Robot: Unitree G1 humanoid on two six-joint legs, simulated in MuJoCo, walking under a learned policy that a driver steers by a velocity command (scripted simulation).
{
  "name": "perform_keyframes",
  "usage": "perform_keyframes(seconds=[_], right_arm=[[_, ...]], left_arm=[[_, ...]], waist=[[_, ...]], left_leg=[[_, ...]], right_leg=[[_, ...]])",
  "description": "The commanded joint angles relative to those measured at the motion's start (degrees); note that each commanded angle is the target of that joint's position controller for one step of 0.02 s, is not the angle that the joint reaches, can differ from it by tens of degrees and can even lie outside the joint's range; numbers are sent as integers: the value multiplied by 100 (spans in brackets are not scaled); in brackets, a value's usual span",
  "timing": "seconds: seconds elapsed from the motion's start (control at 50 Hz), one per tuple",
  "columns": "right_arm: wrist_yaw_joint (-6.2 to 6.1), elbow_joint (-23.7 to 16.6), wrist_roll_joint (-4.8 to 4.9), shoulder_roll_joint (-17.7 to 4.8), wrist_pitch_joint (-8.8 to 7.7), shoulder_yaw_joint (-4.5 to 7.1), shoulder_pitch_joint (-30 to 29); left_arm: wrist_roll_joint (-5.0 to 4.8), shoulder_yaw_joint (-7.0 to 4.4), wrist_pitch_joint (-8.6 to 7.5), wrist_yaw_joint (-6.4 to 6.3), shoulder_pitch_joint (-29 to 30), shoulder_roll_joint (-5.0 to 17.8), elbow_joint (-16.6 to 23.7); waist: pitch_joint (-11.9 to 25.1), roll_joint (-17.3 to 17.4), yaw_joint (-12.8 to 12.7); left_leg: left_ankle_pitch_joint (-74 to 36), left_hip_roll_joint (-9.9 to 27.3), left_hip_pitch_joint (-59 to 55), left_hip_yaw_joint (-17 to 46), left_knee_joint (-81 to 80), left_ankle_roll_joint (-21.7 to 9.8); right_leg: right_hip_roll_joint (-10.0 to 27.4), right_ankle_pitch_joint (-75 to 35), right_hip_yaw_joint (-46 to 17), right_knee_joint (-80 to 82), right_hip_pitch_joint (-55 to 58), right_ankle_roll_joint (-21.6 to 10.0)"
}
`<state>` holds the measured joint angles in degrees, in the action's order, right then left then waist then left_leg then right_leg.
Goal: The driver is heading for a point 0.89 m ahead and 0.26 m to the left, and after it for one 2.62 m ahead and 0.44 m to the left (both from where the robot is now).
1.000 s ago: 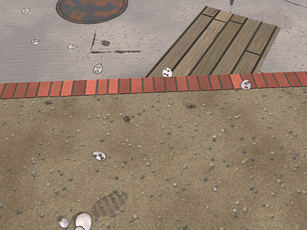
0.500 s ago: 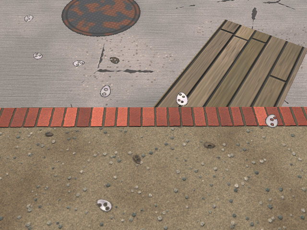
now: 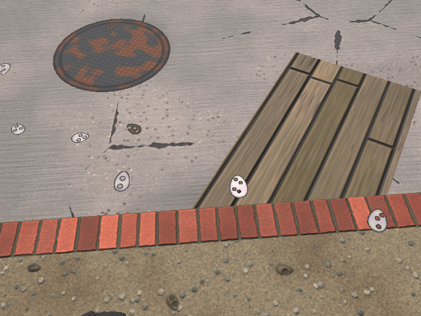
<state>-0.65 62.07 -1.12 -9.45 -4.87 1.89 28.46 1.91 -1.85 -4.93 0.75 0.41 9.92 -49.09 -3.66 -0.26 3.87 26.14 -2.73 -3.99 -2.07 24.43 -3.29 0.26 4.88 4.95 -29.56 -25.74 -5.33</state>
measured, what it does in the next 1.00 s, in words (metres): walks ahead, turning left: left foot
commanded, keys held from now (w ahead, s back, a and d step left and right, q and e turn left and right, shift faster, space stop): w+q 0.80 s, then w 0.20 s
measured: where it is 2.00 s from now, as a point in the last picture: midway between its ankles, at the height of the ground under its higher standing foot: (93, 211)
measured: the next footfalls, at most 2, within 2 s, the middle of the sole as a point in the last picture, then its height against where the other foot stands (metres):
left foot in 0.54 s outside the picture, level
right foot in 1.10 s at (165, 237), level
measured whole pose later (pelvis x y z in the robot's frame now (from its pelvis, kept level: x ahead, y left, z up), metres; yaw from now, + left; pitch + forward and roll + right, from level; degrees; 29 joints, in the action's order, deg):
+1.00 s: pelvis +0.49 +0.12 +0.02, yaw +31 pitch +1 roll +0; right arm -0.3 50.8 -0.5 -14.0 -3.0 3.4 26.1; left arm 1.9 -2.0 -0.8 2.1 -3.2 13.7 -42.5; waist -1.9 -2.8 4.6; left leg 17.0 -8.5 -3.2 7.0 13.4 -7.6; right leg 3.2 1.2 1.1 -38.7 -35.6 0.4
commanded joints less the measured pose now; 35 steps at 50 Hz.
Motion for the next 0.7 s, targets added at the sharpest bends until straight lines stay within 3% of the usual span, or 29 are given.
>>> perform_keyframes(seconds=[0.02,0.04,0.06,0.08,0.1,0.14,0.18,0.24,0.32,0.4,0.46,0.5,0.52,0.54,0.56,0.58,0.6,0.62,0.64,0.66,0.7], right_arm=[[3,-501,329,-114,-22,20,677],[-31,-457,141,-762,53,181,219],[7,-598,106,-729,56,213,-275],[27,-650,88,-580,70,203,-456],[63,-659,6,-527,136,228,-522],[152,-690,-60,-371,292,241,-432],[209,-822,-69,-308,386,249,-676],[271,-1081,-69,-327,452,238,-1290],[341,-1436,-61,-281,430,157,-2155],[388,-1743,-92,-318,427,107,-2778],[376,-1812,-118,-445,419,161,-2725],[329,-1680,-123,-604,419,253,-2110],[295,-1512,-120,-734,381,330,-1513],[226,-1269,-179,-1019,329,463,-707],[152,-1277,-197,-1646,294,618,-574],[159,-1421,-39,-1965,365,674,-515],[112,-1348,26,-1755,425,620,-671],[78,-1335,69,-1480,412,542,-923],[62,-1373,63,-1249,367,477,-1211],[29,-1411,110,-1111,313,426,-1367],[33,-1438,145,-1069,173,382,-1316]], left_arm=[[180,-511,-54,-101,-2736,1769,-371],[16,-434,34,-70,-2212,1300,-241],[-28,-309,24,-56,-1643,897,-154],[-15,-252,-12,-45,-1404,671,-140],[-34,-221,-45,-74,-1413,555,-191],[-77,-181,-120,-125,-1619,430,-322],[-120,-206,-200,-141,-1843,529,-395],[-94,-224,-228,-157,-2109,608,-453],[-89,-200,-216,-187,-2323,618,-510],[-79,-233,-152,-245,-2705,816,-625],[-65,-269,-45,-291,-2688,982,-632],[-55,-325,57,-311,-2595,1181,-599],[-61,-349,116,-286,-2538,1269,-553],[-94,-348,144,-247,-2403,1269,-443],[-119,-228,144,-193,-2512,636,-139],[-141,-275,89,-117,-2155,825,290],[-110,-286,29,-96,-1510,949,421],[-150,-254,-50,-85,-1476,904,453],[-119,-262,-57,-101,-1618,885,341],[-13,-265,33,-95,-1754,875,316],[86,-265,244,-42,-1852,808,330]], waist=[[2244,-1517,-902],[1704,-414,-815],[865,-195,-654],[466,-92,-534],[287,-209,-438],[230,-390,-268],[156,-373,-216],[-4,-354,-264],[-192,-350,-397],[-280,-376,-574],[-108,-479,-451],[276,-599,-170],[638,-565,68],[1070,-213,487],[1500,814,240],[1881,953,222],[1052,186,223],[512,70,17],[272,-208,-278],[251,-172,-470],[401,-38,-592]], left_leg=[[503,-170,3462,1,4604,-247],[106,234,3819,542,4968,-328],[-442,438,3883,565,4821,-325],[-745,618,3753,531,4612,-299],[-872,727,3602,515,4449,-266],[-1028,786,3391,439,4319,-186],[-1301,832,3683,364,4243,-137],[-1895,911,4245,257,3908,-59],[-2595,808,4207,-76,2548,-25],[-2455,662,4039,-501,1646,-216],[-1741,321,3554,-759,1344,-499],[-1133,-65,2807,-886,1211,-739],[-1047,-249,2079,-831,914,-875],[-1207,-111,807,-353,341,-1089],[-1121,1539,-707,1960,185,-1590],[-1163,2335,-1305,4596,-783,-2280],[-1295,2194,-855,3690,-968,-2049],[-1802,2016,-86,3020,-1028,-1831],[-2459,1661,510,2464,-1079,-1534],[-2953,1371,912,2049,-1112,-1392],[-3557,1088,1152,1719,-1114,-1304]], right_leg=[[2751,747,-3957,1091,4607,-1147],[2426,1415,-3842,1337,3899,-942],[2203,1357,-2911,1529,3000,-735],[1960,870,-2240,1746,2376,-579],[1746,557,-1726,1848,2010,-423],[1559,78,-1103,1977,1677,-273],[1522,-350,-696,2062,1713,-259],[1455,-754,-187,2123,1846,-231],[1304,-1360,425,2058,1975,-150],[1529,-2038,739,1872,2625,-151],[1617,-3784,1022,1188,3099,-127],[1650,-4957,1126,57,3239,-115],[1640,-4712,1138,-933,3056,-78],[1499,-3528,1199,-2398,2215,113],[865,960,1097,-4291,191,377],[-132,2734,-44,-5495,-1300,606],[296,2102,-558,-5359,-1946,551],[486,1605,-539,-4923,-1808,521],[665,1359,-583,-4398,-1413,528],[745,1294,-614,-4096,-1020,599],[758,1216,-588,-3782,-694,730]])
